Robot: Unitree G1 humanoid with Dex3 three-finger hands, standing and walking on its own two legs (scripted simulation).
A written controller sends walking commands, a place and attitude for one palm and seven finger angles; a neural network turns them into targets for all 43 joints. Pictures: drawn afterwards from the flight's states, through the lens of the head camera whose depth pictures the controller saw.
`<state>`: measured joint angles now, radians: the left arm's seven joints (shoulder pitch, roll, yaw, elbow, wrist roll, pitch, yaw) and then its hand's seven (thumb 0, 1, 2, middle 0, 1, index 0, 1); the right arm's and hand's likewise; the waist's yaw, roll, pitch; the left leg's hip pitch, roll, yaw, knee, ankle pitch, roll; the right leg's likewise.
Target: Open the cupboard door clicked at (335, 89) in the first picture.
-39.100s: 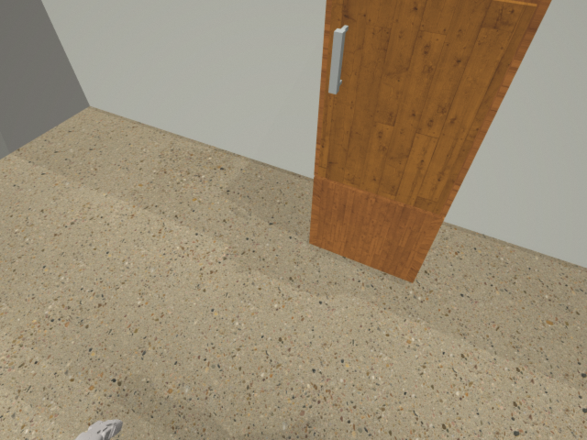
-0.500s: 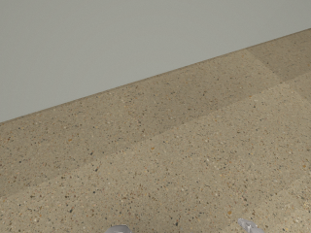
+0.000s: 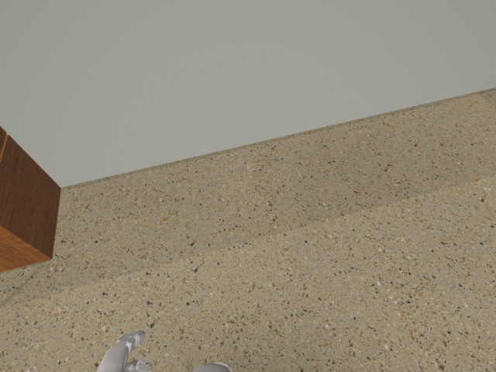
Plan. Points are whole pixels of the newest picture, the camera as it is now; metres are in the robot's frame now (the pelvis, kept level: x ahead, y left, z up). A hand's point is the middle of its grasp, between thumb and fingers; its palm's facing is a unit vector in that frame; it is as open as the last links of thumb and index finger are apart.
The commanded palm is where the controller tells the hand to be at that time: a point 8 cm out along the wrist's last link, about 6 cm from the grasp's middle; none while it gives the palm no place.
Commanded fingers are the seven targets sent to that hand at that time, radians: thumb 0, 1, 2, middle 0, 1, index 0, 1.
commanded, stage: turn to face it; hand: left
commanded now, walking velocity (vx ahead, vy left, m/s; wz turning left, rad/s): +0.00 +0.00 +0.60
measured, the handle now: out of the picture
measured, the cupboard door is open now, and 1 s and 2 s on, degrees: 42 42 42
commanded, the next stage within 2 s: take the last steps up to it in 1.34 s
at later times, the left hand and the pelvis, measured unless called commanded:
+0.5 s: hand out of the picture -0.04 +0.25 -0.19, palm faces +0.37 -0.90 -0.25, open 7.4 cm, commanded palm none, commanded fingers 0.00 0.90 0.90 -0.20 -0.30 -0.20 -0.30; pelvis +0.01 +0.04 -0.01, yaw +20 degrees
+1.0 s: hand out of the picture +0.04 +0.24 -0.14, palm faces +0.52 -0.81 -0.28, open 7.4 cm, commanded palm none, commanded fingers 0.00 0.90 0.90 -0.20 -0.30 -0.20 -0.30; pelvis +0.04 +0.01 +0.00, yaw +35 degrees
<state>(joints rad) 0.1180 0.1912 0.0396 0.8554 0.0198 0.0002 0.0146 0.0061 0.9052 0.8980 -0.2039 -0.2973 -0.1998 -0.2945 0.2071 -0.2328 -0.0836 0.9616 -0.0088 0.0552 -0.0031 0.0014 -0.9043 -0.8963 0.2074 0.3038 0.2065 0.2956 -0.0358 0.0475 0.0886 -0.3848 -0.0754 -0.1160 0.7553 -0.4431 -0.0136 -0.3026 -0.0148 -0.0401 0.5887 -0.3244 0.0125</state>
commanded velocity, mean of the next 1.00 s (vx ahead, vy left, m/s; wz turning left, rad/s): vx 0.00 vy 0.00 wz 0.60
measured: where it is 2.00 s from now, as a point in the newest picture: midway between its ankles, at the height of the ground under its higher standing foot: outside the picture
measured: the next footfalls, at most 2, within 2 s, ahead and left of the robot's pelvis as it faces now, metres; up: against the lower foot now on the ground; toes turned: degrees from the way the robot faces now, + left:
left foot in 0.42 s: +0.02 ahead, +0.14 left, +0.00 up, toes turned +23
right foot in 0.94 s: +0.12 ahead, -0.07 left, +0.00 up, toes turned +32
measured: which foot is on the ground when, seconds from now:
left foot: up 0.00-0.40, down 0.42-0.94, up 0.96-1.00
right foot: down 0.00-0.42, up 0.44-0.92, down 0.94-1.00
